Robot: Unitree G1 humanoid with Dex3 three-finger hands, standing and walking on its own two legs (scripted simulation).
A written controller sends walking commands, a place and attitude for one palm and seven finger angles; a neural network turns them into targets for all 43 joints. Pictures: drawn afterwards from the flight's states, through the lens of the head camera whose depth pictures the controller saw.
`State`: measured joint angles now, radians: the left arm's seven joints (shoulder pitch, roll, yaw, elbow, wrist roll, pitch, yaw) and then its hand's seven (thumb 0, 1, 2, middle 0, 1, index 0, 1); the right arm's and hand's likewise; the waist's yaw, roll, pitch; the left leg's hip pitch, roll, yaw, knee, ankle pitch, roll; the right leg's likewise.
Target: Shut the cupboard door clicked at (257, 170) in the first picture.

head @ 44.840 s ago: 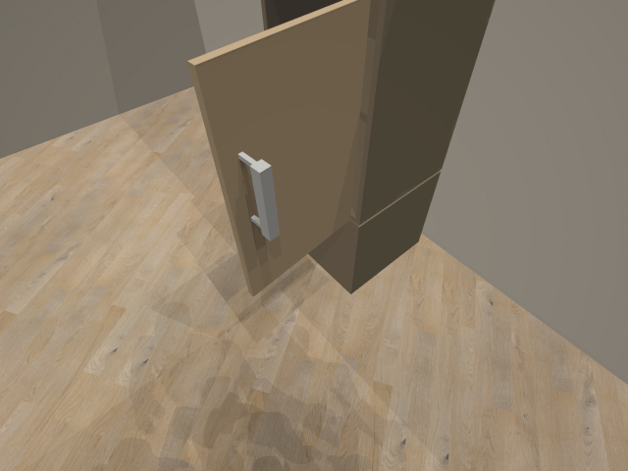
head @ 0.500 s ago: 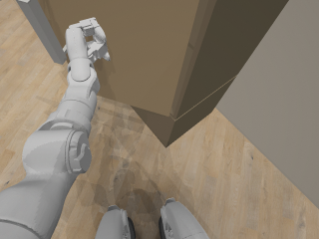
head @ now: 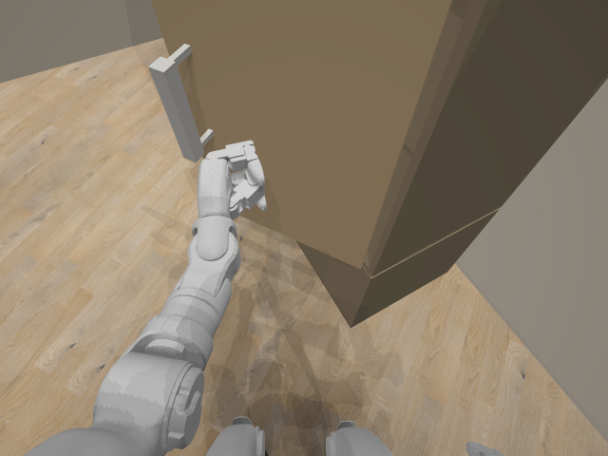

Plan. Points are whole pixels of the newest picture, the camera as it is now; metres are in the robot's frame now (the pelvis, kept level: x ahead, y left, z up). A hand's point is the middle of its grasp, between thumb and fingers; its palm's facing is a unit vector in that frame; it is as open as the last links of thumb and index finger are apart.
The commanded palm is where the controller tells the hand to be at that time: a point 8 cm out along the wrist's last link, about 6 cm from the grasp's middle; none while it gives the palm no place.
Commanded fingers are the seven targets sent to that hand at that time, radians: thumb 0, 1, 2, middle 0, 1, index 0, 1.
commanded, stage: draw the hand back to the body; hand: left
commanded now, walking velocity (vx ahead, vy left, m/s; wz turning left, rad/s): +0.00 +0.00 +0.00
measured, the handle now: (189, 107) +0.62 +0.15 +0.06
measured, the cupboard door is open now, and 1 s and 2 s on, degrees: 34 34 34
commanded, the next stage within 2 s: step back with the hand held close in 1.68 s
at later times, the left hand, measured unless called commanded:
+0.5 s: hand (192, 207) +0.38 +0.11 +0.12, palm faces +0.02 -1.00 -0.03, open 3.1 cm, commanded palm +0.34 +0.17 +0.13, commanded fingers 0.00 0.90 0.90 -1.27 -1.47 -1.27 -1.47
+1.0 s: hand (0, 294) +0.26 +0.23 +0.18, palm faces +0.20 -0.94 -0.27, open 3.9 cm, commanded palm +0.22 +0.28 +0.21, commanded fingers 0.00 0.90 0.90 -0.58 -0.72 -0.58 -0.72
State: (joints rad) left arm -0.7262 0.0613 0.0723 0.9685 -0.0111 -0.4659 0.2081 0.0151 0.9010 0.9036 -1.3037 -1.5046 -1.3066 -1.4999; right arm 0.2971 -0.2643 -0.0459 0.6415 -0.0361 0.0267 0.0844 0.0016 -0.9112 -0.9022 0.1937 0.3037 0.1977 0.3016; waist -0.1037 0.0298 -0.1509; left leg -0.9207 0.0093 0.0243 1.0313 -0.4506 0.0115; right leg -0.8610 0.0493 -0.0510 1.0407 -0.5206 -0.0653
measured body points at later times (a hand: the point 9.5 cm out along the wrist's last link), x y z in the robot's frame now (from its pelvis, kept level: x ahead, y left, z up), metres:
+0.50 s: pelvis +0.00 +0.00 +0.04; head +0.04 -0.02 +0.48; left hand +0.37 +0.16 +0.13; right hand +0.07 -0.26 -0.09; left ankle +0.02 +0.12 -0.67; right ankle -0.02 -0.08 -0.67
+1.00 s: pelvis +0.02 +0.03 +0.08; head +0.00 +0.02 +0.53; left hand +0.25 +0.28 +0.20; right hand +0.23 -0.16 +0.00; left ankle +0.02 +0.12 -0.67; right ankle -0.02 -0.08 -0.67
